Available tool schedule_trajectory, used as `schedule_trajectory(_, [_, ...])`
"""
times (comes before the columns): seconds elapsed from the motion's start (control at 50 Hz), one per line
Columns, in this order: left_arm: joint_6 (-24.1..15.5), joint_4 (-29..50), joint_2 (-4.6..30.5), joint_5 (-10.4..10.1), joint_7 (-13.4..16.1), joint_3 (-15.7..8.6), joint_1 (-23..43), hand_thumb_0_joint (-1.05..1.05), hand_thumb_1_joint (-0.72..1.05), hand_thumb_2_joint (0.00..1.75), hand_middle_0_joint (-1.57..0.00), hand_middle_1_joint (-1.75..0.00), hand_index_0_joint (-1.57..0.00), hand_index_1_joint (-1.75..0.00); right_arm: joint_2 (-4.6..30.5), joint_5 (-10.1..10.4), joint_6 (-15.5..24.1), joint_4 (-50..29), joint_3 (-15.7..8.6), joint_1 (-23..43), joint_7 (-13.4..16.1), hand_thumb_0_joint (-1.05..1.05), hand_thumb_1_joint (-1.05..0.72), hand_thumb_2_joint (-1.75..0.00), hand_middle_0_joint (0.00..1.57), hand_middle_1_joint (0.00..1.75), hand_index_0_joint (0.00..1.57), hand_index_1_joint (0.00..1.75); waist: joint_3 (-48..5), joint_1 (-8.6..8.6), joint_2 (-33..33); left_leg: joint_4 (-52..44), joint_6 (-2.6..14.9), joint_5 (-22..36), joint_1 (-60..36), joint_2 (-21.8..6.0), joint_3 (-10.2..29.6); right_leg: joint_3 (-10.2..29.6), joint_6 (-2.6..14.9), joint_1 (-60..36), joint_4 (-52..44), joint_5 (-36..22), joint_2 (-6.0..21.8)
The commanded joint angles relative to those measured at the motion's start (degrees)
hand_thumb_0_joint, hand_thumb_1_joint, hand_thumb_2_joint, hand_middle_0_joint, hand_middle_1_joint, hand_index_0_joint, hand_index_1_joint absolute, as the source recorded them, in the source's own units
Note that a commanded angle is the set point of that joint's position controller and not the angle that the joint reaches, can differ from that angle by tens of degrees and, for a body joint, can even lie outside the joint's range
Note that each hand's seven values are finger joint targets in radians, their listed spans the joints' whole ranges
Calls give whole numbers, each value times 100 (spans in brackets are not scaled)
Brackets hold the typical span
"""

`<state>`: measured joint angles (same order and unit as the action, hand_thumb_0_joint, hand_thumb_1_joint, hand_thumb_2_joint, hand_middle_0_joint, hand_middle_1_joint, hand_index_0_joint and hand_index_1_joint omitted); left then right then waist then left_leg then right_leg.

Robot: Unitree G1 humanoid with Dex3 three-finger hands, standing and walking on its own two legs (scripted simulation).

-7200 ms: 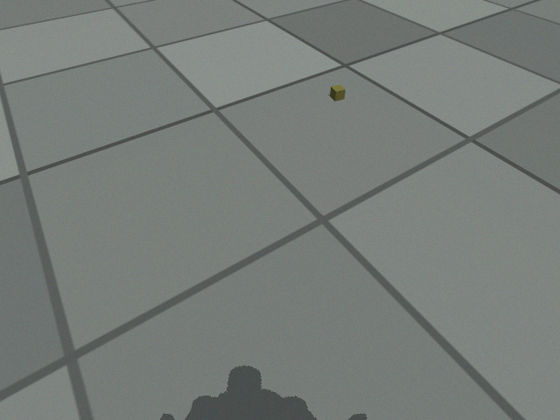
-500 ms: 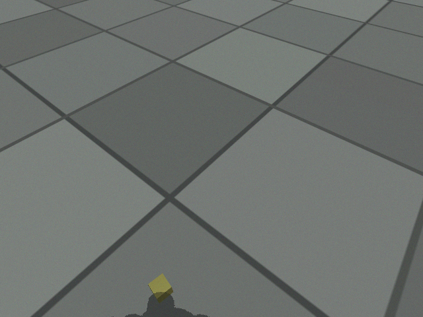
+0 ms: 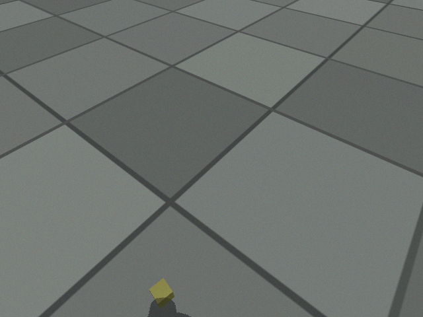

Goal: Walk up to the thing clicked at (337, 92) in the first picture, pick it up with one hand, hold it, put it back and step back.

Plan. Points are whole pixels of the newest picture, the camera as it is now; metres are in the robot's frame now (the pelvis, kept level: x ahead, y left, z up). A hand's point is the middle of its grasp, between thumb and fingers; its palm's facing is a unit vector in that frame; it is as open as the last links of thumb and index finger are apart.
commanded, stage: stand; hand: left
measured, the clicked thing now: (161, 293) +0.40 +0.23 -0.74
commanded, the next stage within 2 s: none
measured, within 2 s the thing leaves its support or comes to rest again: neither
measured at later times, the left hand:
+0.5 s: hand out of the picture +0.05 +0.25 -0.15, palm faces -0.01 -0.94 -0.34, open 7.4 cm
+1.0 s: hand out of the picture +0.04 +0.25 -0.15, palm faces -0.02 -0.94 -0.33, open 7.4 cm
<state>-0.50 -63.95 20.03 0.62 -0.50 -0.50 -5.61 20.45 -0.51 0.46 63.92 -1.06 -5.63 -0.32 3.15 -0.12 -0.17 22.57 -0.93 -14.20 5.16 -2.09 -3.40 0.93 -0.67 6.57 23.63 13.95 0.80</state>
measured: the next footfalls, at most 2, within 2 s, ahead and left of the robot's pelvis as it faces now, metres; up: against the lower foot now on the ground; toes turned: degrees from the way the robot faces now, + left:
none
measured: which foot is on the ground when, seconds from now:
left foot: down 0.00-1.00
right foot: down 0.00-1.00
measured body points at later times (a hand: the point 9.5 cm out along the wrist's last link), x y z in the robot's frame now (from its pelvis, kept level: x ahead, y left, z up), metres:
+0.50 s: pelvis -0.02 +0.00 +0.01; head -0.02 -0.01 +0.46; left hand +0.05 +0.30 -0.12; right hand +0.06 -0.30 -0.13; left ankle -0.02 +0.13 -0.74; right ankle -0.01 -0.13 -0.74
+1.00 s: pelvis -0.03 +0.00 +0.01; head -0.02 +0.00 +0.45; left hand +0.04 +0.30 -0.13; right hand +0.04 -0.30 -0.13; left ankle -0.02 +0.13 -0.74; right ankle -0.01 -0.13 -0.74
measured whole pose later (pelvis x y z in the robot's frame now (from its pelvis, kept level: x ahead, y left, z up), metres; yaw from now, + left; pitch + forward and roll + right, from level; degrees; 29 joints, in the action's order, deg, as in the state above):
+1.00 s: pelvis -0.03 +0.00 +0.01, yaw +1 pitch -3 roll +0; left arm -0.4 -64.9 20.0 0.7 -0.8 0.2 -7.0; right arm 19.9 -0.7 0.5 66.2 -0.7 -6.8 -0.6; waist 3.1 -0.1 0.0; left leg 18.0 -0.9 -9.1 6.3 -1.7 -2.7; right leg 0.2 -0.8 7.2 18.7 9.0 1.1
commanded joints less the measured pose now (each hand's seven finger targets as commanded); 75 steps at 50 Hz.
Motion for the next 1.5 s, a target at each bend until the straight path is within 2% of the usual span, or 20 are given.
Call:
schedule_trajectory(0.0, [-104, 369, 1223, -71, 117, -201, 394, 0, 90, 90, -20, -30, -20, -30, 1216, 32, 116, -383, -191, 437, 89, 0, -90, -90, 20, 30, 20, 30, -453, -29, -86, -478, 158, 2005, -206, -645, 529, 434, 178, -31, -419, -2136, 630])
schedule_trajectory(0.04, [-103, 328, 1198, -58, 120, -186, 329, 0, 90, 90, -20, -30, -20, -30, 1226, 38, 114, -326, -184, 403, 96, 0, -90, -90, 20, 30, 20, 30, -570, -16, -86, -490, 161, 2043, -318, -650, 504, 411, 169, -157, -477, -2159, 638])
schedule_trajectory(0.06, [-111, 319, 1225, -57, 124, -193, 323, 0, 90, 90, -20, -30, -20, -30, 1218, 40, 114, -309, -186, 399, 90, 0, -90, -90, 20, 30, 20, 30, -737, -26, -80, -488, 163, 2237, -445, -677, 511, 379, 178, -249, -446, -2332, 651])
schedule_trajectory(0.12, [-121, 285, 1231, -47, 122, -182, 357, 0, 90, 90, -20, -30, -20, -30, 1167, 43, 97, -279, -160, 450, 89, 0, -90, -90, 20, 30, 20, 30, -740, -42, 0, -562, 146, 1873, -482, -654, 492, 403, 140, -215, -617, -2069, 652])
schedule_trajectory(0.22, [-103, 242, 1205, -29, 109, -164, 374, 0, 90, 90, -20, -30, -20, -30, 1174, 27, 79, -220, -144, 516, 62, 0, -90, -90, 20, 30, 20, 30, -486, -30, -14, -779, 140, 1015, -287, -612, 518, 432, 113, -24, -855, -1267, 623])
schedule_trajectory(0.28, [-110, 232, 1233, -26, 105, -179, 384, 0, 90, 90, -20, -30, -20, -30, 1154, -2, 91, -205, -152, 458, 47, 0, -90, -90, 20, 30, 20, 30, -414, -39, 30, -840, 126, 847, -189, -609, 552, 431, 117, 36, -899, -1062, 622])
schedule_trajectory(0.4, [-123, 233, 1230, -19, 95, -170, 342, 0, 90, 90, -20, -30, -20, -30, 1169, -14, 111, -177, -174, 432, 38, 0, -90, -90, 20, 30, 20, 30, -446, -27, 8, -839, 144, 808, -201, -643, 602, 442, 135, 100, -913, -933, 643])
schedule_trajectory(0.46, [-139, 243, 1220, -13, 89, -163, 309, 0, 90, 90, -20, -30, -20, -30, 1176, -23, 121, -177, -178, 405, 39, 0, -90, -90, 20, 30, 20, 30, -531, -22, 9, -774, 171, 960, -266, -649, 586, 469, 135, 79, -918, -1184, 680])
schedule_trajectory(0.48, [-130, 232, 1251, -19, 97, -170, 308, 0, 90, 90, -20, -30, -20, -30, 1128, -12, 113, -162, -165, 375, 39, 0, -90, -90, 20, 30, 20, 30, -372, -32, 85, -846, 137, 750, -148, -625, 614, 443, 124, 178, -941, -920, 642])
schedule_trajectory(0.5, [-136, 242, 1248, -18, 99, -170, 312, 0, 90, 90, -20, -30, -20, -30, 1162, -24, 113, -169, -179, 357, 36, 0, -90, -90, 20, 30, 20, 30, -432, -37, 11, -806, 156, 757, -195, -627, 593, 474, 134, 148, -941, -956, 666])
schedule_trajectory(0.58, [-105, 229, 1228, -16, 86, -164, 272, 0, 90, 90, -20, -30, -20, -30, 1171, -32, 101, -144, -183, 289, 34, 0, -90, -90, 20, 30, 20, 30, -279, -35, -8, -881, 157, 350, -19, -614, 611, 487, 147, 266, -989, -482, 637])
schedule_trajectory(0.6, [-101, 218, 1251, -15, 82, -165, 250, 0, 90, 90, -20, -30, -20, -30, 1128, -26, 98, -119, -173, 264, 30, 0, -90, -90, 20, 30, 20, 30, -130, -24, 61, -920, 128, 196, 66, -578, 640, 472, 136, 383, -1012, -165, 595])
schedule_trajectory(0.7, [-103, 248, 1281, 11, 76, -169, 196, 0, 90, 90, -20, -30, -20, -30, 1156, -34, 95, -154, -198, 233, 12, 0, -90, -90, 20, 30, 20, 30, -185, -19, 60, -887, 162, 63, 136, -577, 662, 494, 159, 388, -978, 4, 607])
schedule_trajectory(0.9, [-122, 287, 1227, -17, 67, -142, 153, 0, 90, 90, -20, -30, -20, -30, 1181, -23, 138, -144, -171, 136, 28, 0, -90, -90, 20, 30, 20, 30, -440, -24, -49, -797, 175, 763, 48, -612, 642, 484, 191, 58, -798, -933, 674])
schedule_trajectory(1.0, [-121, 282, 1241, -15, 79, -140, 118, 0, 90, 90, -20, -30, -20, -30, 1197, -7, 132, -159, -165, 162, 39, 0, -90, -90, 20, 30, 20, 30, -454, -13, 40, -768, 183, 962, -64, -631, 652, 432, 167, 91, -782, -1026, 651])
schedule_trajectory(1.1, [-113, 280, 1237, -23, 80, -135, 117, 0, 90, 90, -20, -30, -20, -30, 1172, -8, 116, -162, -141, 154, 39, 0, -90, -90, 20, 30, 20, 30, -293, -9, 25, -813, 148, 746, 31, -600, 641, 447, 164, 180, -843, -804, 651])
schedule_trajectory(1.14, [-107, 285, 1222, -20, 78, -135, 139, 0, 90, 90, -20, -30, -20, -30, 1179, -16, 116, -164, -135, 129, 40, 0, -90, -90, 20, 30, 20, 30, -315, -17, -29, -818, 164, 682, 85, -593, 628, 480, 174, 127, -876, -860, 680])
schedule_trajectory(1.32, [-128, 331, 1231, -6, 86, -145, 165, 0, 90, 90, -20, -30, -20, -30, 1207, -16, 129, -217, -140, 186, 48, 0, -90, -90, 20, 30, 20, 30, -511, -16, -15, -723, 176, 1096, -119, -636, 604, 444, 167, 21, -798, -1274, 712])
schedule_trajectory(1.36, [-132, 316, 1219, -24, 88, -131, 123, 0, 90, 90, -20, -30, -20, -30, 1200, -10, 125, -209, -137, 205, 42, 0, -90, -90, 20, 30, 20, 30, -440, 5, -22, -746, 165, 1074, -82, -638, 638, 406, 150, 59, -814, -1129, 683])
schedule_trajectory(1.48, [-123, 305, 1248, -10, 88, -137, 121, 0, 90, 90, -20, -30, -20, -30, 1208, 2, 124, -209, -137, 213, 46, 0, -90, -90, 20, 30, 20, 30, -452, 0, -38, -753, 148, 1049, -109, -626, 635, 408, 166, 38, -806, -1172, 691])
